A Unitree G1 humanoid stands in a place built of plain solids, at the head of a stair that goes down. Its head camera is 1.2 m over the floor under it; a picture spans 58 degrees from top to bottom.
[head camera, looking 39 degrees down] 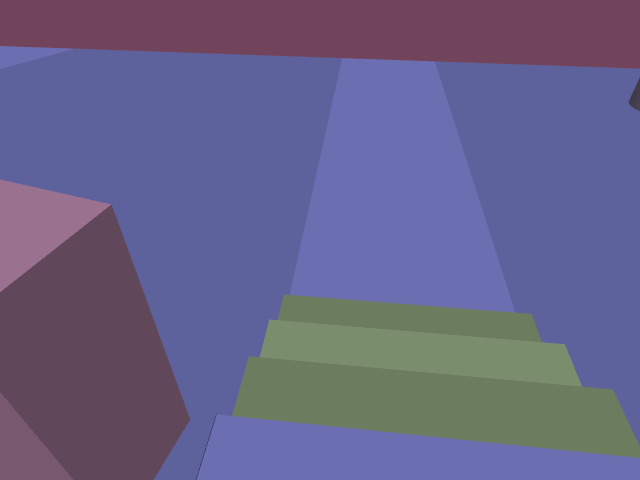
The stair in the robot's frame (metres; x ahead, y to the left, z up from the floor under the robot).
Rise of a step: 0.17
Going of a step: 0.33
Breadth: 1.31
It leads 6 degrees to the right of straight ahead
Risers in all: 4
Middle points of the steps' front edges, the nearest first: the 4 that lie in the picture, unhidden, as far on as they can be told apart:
0.60 -0.35 0.00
0.93 -0.38 -0.17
1.25 -0.42 -0.34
1.58 -0.45 -0.52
